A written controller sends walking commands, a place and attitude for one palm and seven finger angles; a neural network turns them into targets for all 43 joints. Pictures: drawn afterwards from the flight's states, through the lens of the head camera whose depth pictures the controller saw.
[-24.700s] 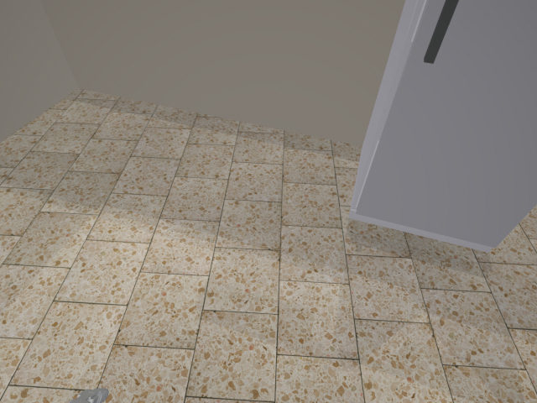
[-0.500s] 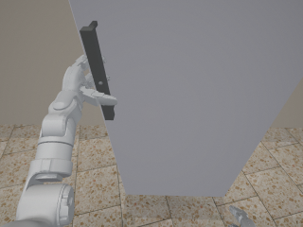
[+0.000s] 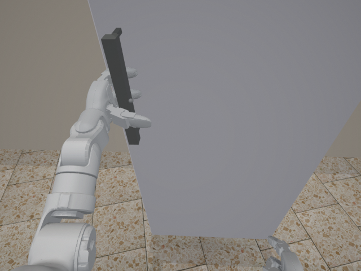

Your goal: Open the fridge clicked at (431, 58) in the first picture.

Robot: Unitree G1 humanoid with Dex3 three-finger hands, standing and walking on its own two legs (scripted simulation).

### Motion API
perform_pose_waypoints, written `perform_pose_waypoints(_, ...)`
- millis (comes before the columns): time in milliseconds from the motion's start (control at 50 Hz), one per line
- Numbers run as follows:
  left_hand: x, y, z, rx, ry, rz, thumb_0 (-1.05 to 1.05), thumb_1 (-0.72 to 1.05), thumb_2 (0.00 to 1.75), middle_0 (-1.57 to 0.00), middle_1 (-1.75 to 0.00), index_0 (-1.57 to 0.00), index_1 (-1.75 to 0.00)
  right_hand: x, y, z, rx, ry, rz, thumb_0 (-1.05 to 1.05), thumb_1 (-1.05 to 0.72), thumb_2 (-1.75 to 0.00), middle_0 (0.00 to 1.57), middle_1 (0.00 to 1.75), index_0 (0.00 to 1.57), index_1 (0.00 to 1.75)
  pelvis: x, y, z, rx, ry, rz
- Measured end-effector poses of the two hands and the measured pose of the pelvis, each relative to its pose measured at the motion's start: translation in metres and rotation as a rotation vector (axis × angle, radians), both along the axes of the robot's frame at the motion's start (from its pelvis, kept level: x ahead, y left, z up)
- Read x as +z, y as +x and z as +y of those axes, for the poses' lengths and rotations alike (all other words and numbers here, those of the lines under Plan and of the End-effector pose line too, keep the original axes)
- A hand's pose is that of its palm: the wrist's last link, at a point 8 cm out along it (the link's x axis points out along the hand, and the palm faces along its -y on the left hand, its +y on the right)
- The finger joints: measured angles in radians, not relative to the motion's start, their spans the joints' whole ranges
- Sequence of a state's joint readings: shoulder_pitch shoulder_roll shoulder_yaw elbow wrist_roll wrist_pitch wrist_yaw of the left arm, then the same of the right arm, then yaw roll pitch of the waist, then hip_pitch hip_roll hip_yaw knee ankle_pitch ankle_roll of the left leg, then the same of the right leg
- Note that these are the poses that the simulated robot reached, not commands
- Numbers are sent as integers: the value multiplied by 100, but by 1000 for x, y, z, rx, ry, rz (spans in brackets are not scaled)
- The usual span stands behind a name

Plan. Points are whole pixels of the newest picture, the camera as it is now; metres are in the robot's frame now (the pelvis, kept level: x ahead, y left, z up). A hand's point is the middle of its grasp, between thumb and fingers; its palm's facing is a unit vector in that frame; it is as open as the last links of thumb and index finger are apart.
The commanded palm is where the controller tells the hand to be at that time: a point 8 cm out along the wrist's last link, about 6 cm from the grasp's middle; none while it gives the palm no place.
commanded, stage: slide the fingers in behind the handle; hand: left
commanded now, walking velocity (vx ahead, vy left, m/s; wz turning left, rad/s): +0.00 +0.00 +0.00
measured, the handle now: (127, 93) +0.44 +0.16 +0.20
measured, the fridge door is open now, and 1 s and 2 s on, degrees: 0 0 0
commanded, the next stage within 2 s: grip the handle and tug to test in 0.28 s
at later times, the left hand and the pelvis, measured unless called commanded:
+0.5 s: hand (131, 99) +0.40 +0.14 +0.21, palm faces +0.03 -1.00 +0.01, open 13.7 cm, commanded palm +0.37 +0.19 +0.21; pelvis +0.00 +0.00 +0.00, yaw +0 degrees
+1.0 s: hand (129, 101) +0.39 +0.14 +0.22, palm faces +0.04 -1.00 +0.00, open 6.6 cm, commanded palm +0.37 +0.18 +0.21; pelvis +0.00 +0.00 +0.00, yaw +1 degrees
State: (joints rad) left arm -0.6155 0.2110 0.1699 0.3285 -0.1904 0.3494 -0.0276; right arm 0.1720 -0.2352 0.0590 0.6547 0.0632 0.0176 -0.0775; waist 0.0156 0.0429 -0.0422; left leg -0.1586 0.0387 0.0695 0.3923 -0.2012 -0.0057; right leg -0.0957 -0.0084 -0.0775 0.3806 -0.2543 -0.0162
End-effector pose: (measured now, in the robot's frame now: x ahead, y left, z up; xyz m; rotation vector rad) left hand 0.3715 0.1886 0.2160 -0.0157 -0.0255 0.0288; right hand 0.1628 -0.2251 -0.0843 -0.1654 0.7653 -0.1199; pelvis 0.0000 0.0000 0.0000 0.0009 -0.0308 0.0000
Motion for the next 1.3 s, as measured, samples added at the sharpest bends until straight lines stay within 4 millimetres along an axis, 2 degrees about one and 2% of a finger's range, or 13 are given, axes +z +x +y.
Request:
perform_pose_waypoints(360,-3,8,2,-3,5,10,-2,-50,30,-31,-122,-31,-121,-10,-23,-8,-25,-23,70,1,-90,-90,20,30,20,30,0,-2,1,5,-3,4)
perform_pose_waypoints(500,-3,7,2,2,8,4,-2,-46,31,-32,-123,-31,-121,-9,-25,-9,-34,-22,64,1,-90,-90,20,30,20,30,0,-2,1,0,-3,3)
perform_pose_waypoints(660,1,2,0,0,7,-14,-1,-21,42,-33,-125,-33,-124,-6,-20,-7,-30,-11,40,1,-90,-90,20,30,20,30,0,-2,1,-4,-2,-1)
perform_pose_waypoints(880,2,-7,0,14,14,-19,-1,27,63,-38,-132,-36,-131,0,-7,-2,-4,-4,5,1,-90,-90,20,30,20,30,1,-3,0,0,-2,-8)
perform_pose_waypoints(1060,3,-4,1,7,18,-5,0,67,80,-42,-137,-40,-137,-1,-5,-1,10,-14,20,1,-90,-90,20,30,20,30,0,-4,-1,11,-2,-6)
perform_pose_waypoints(1300,3,-4,1,12,15,-5,0,66,79,-41,-140,-39,-140,-6,-12,-3,4,-12,40,1,-90,-90,20,30,20,30,0,-4,-2,14,-2,-6)
